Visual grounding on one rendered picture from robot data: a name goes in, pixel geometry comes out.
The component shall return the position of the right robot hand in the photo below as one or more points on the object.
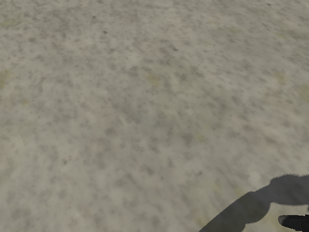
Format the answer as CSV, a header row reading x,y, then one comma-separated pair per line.
x,y
295,222

